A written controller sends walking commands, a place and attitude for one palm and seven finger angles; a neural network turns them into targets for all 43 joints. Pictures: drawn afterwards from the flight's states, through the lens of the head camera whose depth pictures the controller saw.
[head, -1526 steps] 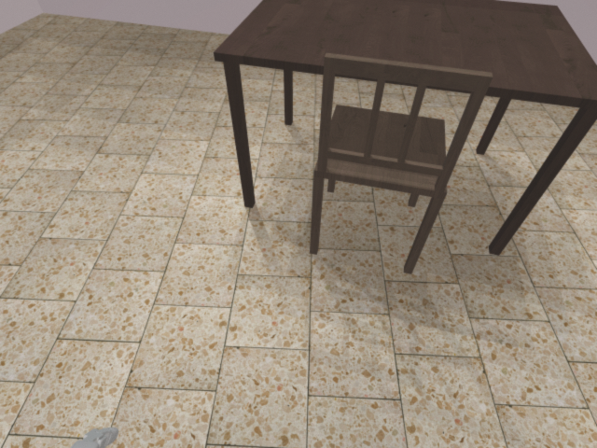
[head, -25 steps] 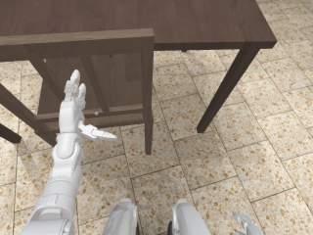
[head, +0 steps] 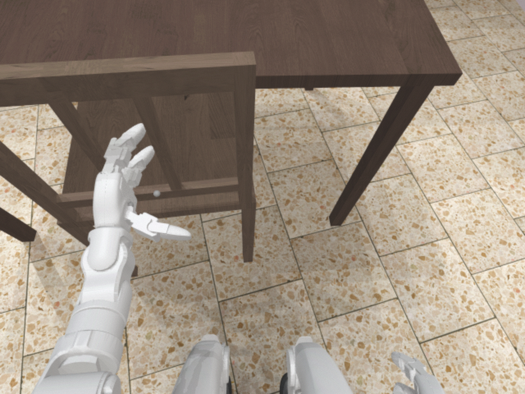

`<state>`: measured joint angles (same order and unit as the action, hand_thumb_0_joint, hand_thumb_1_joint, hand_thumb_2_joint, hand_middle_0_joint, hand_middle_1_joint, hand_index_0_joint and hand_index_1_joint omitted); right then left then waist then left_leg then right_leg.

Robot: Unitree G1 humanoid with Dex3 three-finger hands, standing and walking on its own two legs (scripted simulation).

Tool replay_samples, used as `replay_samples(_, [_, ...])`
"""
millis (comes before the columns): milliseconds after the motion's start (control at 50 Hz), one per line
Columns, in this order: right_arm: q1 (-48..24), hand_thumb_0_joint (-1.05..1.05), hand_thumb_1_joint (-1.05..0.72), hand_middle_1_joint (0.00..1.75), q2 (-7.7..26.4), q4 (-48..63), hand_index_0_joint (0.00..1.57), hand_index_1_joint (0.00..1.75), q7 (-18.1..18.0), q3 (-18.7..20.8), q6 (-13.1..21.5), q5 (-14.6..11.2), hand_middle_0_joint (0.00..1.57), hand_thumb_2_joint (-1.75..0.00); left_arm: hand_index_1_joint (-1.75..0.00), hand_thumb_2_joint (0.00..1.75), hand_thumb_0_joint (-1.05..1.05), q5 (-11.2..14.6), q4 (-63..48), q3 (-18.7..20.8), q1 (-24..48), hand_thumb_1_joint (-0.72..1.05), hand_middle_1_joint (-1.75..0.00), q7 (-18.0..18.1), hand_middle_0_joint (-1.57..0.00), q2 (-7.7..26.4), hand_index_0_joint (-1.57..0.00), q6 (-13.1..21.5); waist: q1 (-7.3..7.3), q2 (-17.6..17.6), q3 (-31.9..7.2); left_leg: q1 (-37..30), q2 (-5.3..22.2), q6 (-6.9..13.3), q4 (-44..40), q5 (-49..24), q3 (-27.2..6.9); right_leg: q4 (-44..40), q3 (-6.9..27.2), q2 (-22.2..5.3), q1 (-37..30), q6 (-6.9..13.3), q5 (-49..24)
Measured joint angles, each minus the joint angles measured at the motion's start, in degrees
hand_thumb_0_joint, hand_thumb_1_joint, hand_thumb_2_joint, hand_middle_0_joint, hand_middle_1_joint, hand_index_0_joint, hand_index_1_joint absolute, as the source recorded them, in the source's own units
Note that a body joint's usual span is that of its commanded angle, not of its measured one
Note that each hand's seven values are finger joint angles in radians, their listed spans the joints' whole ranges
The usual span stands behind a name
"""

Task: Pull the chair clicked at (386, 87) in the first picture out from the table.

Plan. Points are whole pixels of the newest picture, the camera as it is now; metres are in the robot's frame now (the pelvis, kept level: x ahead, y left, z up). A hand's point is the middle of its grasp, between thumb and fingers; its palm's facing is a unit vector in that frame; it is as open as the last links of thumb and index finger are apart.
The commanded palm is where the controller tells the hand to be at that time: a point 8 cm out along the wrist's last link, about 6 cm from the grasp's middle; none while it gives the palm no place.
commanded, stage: hook a spindle and tug to test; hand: left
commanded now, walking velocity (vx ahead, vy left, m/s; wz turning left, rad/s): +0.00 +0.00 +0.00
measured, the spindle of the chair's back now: (96, 154) +0.48 +0.27 +0.01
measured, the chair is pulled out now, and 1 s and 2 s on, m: -0.06 -0.06 -0.06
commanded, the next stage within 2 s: open the thumb and straighten the fingers in 1.20 s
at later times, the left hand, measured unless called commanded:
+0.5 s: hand (163, 193) +0.40 +0.15 +0.03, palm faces +0.05 -1.00 -0.02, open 6.8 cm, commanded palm +0.37 +0.20 +0.02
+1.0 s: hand (158, 212) +0.37 +0.15 +0.02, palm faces +0.05 -1.00 -0.02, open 4.4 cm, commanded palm +0.35 +0.20 +0.02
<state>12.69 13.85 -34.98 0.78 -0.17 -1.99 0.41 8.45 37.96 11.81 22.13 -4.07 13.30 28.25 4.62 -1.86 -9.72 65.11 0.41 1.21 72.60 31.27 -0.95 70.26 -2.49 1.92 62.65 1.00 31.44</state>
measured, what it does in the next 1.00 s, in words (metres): stands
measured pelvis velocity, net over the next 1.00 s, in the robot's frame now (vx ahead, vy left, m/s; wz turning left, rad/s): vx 0.00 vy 0.00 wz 0.01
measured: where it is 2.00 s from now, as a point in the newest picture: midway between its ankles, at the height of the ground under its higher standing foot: outside the picture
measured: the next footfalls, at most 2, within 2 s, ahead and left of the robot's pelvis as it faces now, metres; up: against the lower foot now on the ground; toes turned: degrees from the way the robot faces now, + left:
none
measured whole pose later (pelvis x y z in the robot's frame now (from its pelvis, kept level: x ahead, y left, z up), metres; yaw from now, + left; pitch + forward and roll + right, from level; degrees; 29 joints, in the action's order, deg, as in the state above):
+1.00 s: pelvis +0.00 +0.00 +0.00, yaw +0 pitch +23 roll -2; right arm 11.9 13.9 -34.2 0.8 -0.1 -1.2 0.3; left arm 8.3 32.5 8.3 16.1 -3.0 11.2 28.5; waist 3.6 -1.9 -9.8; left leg 64.3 0.1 1.4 72.7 31.1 -1.0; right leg 70.4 -2.5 1.6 61.8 0.9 31.4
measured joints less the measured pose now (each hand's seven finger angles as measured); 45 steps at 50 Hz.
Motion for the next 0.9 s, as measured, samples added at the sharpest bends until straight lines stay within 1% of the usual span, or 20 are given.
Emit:
replay_samples(80, [0.0, 0.01, -0.91, 0.3, -0.1, 0.1, 0.21, 0.3, 0.1, 0.0, 0.0, -0.1, 0.21, -0.9, -0.66, 0.31, -0.02, 0.6, -1.0, 0.1, -1.2, -0.48, -0.66, 0.3, -0.25, -0.4, -0.23, -0.2, -0.21, 0.0, -0.1, -0.5, 0.0, 0.0, -0.3, -0.1, 0.1, -0.3, 0.1, 0.0, -0.4, 0.0, -0.1])
replay_samples(160, [0.1, 0.01, -0.91, 0.3, -0.1, 0.2, 0.21, 0.3, 0.2, 0.1, 0.2, -0.1, 0.21, -0.9, -0.87, 0.34, -0.02, 0.3, -1.6, -0.7, -2.0, -0.4, -0.86, 0.2, -0.3, -0.3, -0.29, 0.1, -0.52, -0.1, -0.2, -0.7, -0.1, 0.0, -0.4, -0.1, -0.1, -0.4, -0.1, -0.1, -0.8, -0.1, -0.1])
replay_samples(220, [0.0, 0.01, -0.91, 0.3, 0.0, 0.0, 0.21, 0.3, 0.0, -0.1, 0.4, -0.2, 0.21, -0.9, -1.03, 0.39, -0.01, 0.2, -1.0, -1.7, -1.6, -0.29, -1.03, -0.3, -0.36, -0.5, -0.35, 0.3, -0.68, -0.1, -0.1, -0.5, -0.3, 0.1, -0.2, -0.2, -0.3, -0.2, -0.3, -0.2, -0.7, -0.1, 0.0])
replay_samples(280, [-0.4, 0.01, -0.91, 0.3, 0.0, -0.2, 0.21, 0.3, -0.1, -0.1, 0.5, 0.0, 0.21, -0.9, -1.18, 0.45, -0.01, -0.1, -0.1, -2.0, -0.5, -0.16, -1.18, 0.0, -0.41, -0.9, -0.4, 0.2, -0.58, -0.1, -0.1, 0.0, -0.4, 0.1, 0.2, -0.2, -0.4, 0.1, -0.4, -0.3, -0.3, -0.1, 0.0])
replay_samples(380, [-0.7, 0.01, -0.91, 0.3, -0.1, 0.0, 0.21, 0.3, -0.1, -0.2, 0.6, 0.2, 0.21, -0.9, -1.34, 0.56, -0.01, -0.9, 0.7, -1.5, 1.2, 0.1, -1.34, 1.1, -0.47, -1.2, -0.46, 0.2, -0.18, -0.1, 0.1, 0.7, -0.3, 0.2, 0.7, -0.2, -0.2, 0.7, -0.2, -0.3, 0.5, -0.2, 0.0])
replay_samples(460, [-0.3, 0.01, -0.91, 0.3, -0.3, 0.3, 0.21, 0.3, 0.1, -0.1, 0.3, 0.3, 0.21, -0.9, -1.4, 0.65, -0.01, -1.1, 0.3, -1.3, 1.4, 0.31, -1.4, 1.5, -0.49, -1.0, -0.48, -0.1, -0.05, -0.2, 0.0, 0.8, -0.2, 0.2, 0.7, -0.2, 0.2, 0.7, 0.1, -0.2, 0.7, -0.2, -0.1])
replay_samples(560, [0.5, 0.01, -0.91, 0.3, -0.4, 0.3, 0.21, 0.3, 0.3, -0.3, -0.1, 0.1, 0.21, -0.9, -1.44, 0.76, 0.0, -1.0, 0.3, -1.4, 0.9, 0.58, -1.43, 1.7, -0.5, -1.1, -0.49, -0.7, -0.1, -0.3, 0.0, 0.3, -0.2, 0.3, 0.3, -0.3, 0.4, 0.4, 0.4, -0.2, 0.4, -0.3, -0.2])
replay_samples(640, [0.9, 0.01, -0.91, 0.3, -0.5, 0.2, 0.21, 0.3, 0.4, -0.3, -0.2, 0.1, 0.21, -0.9, -1.45, 0.83, 0.0, -0.8, -0.6, -1.2, -0.3, 0.74, -1.44, 1.8, -0.5, -1.3, -0.49, -0.5, -0.06, -0.2, -0.1, 0.0, -0.1, 0.3, 0.0, -0.3, 0.4, 0.1, 0.4, -0.1, 0.1, -0.3, -0.3])
replay_samples(740, [1.2, 0.01, -0.91, 0.3, -0.3, 0.2, 0.21, 0.3, 0.4, -0.1, -0.2, 0.0, 0.21, -0.9, -1.45, 0.87, 0.01, -0.5, -2.5, -1.9, -2.8, 0.84, -1.45, 1.6, -0.5, -1.5, -0.5, 0.1, -0.27, -0.2, -0.2, -0.6, -0.1, 0.2, -0.3, -0.3, 0.4, -0.2, 0.4, -0.1, -0.4, -0.2, -0.3])
replay_samples(900, [0.2, 0.01, -0.91, 0.3, -0.1, 0.5, 0.21, 0.3, 0.1, 0.1, 0.4, -0.1, 0.21, -0.9, -1.45, 0.89, 0.01, -0.1, -4.8, -2.9, -5.7, 0.89, -1.45, 1.3, -0.5, -1.9, -0.5, 0.3, -0.71, 0.0, -0.1, -1.0, -0.2, 0.2, -0.2, -0.2, 0.1, -0.1, 0.2, -0.2, -1.0, -0.2, -0.1])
